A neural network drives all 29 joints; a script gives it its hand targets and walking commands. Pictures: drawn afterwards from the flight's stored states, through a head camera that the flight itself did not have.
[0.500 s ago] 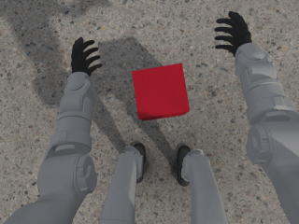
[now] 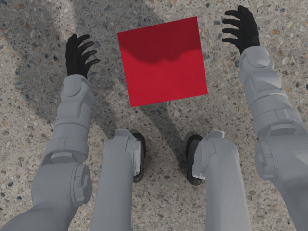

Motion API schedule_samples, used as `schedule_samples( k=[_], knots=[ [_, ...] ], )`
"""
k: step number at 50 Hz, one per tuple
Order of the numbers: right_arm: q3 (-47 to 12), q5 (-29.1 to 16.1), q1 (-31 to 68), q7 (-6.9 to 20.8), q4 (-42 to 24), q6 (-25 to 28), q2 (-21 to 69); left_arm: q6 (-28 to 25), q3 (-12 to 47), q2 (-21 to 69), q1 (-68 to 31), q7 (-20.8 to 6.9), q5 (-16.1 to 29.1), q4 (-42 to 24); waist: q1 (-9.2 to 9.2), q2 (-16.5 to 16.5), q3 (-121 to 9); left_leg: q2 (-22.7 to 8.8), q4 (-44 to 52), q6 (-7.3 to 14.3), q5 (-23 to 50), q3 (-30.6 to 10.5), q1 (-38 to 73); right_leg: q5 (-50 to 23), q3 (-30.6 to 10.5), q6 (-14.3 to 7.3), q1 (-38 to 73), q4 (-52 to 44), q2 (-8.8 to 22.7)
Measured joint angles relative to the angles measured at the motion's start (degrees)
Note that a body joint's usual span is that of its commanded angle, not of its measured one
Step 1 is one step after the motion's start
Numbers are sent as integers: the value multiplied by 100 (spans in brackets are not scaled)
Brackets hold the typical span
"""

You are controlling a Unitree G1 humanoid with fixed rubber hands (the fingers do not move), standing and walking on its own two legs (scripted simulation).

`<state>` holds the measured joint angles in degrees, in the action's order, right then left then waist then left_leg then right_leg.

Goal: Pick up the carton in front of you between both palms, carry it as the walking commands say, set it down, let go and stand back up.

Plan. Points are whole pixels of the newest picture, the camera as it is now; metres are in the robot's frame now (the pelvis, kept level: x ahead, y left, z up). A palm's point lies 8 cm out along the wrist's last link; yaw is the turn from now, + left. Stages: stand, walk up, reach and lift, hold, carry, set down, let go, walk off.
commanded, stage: reach and lift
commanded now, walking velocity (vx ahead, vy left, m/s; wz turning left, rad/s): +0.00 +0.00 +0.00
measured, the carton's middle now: (163, 70) +0.48 +0.00 -0.35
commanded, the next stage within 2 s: none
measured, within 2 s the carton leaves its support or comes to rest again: leaves its support in 1.24 s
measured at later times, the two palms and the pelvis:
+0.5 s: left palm (96, 71) +0.47 +0.20 -0.28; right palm (221, 55) +0.51 -0.17 -0.30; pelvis -0.03 +0.01 -0.11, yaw +1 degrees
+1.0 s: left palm (109, 67) +0.48 +0.16 -0.27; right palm (213, 53) +0.51 -0.14 -0.28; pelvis -0.03 +0.00 -0.10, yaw +1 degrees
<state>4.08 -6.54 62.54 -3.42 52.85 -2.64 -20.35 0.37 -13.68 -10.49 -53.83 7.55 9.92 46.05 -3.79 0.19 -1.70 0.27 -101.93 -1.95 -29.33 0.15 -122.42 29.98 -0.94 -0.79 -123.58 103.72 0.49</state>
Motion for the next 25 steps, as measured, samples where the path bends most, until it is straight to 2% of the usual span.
schedule_samples(
  k=[5, 16, 21, 25],
  knots=[
    [-167, -286, 487, -38, 234, -104, -211, 154, 180, -130, -445, 131, 228, 112, -8, -1, 506, 14, -721, -12, 5, -12, -363, -8, 0, -3, -360, 713, 2],
    [-558, -674, 1782, -54, 1626, 96, -465, 31, 510, -322, -1748, 192, 455, 1432, -36, -106, 1629, 49, -1641, -2, 150, 21, -793, -148, -50, 16, -790, 1640, 13],
    [-753, -778, 1953, -86, 1724, 254, -549, -103, 887, -618, -2148, 186, 925, 1756, -44, -227, 1982, 112, -1909, -14, 149, 39, -920, -93, -75, 12, -899, 1945, 68],
    [-831, -777, 1939, -109, 1538, 302, -558, -127, 1167, -707, -2238, 223, 1219, 1741, -8, -320, 2159, 160, -2047, -21, 100, 35, -916, 0, -75, 9, -867, 2096, 113]
  ],
)
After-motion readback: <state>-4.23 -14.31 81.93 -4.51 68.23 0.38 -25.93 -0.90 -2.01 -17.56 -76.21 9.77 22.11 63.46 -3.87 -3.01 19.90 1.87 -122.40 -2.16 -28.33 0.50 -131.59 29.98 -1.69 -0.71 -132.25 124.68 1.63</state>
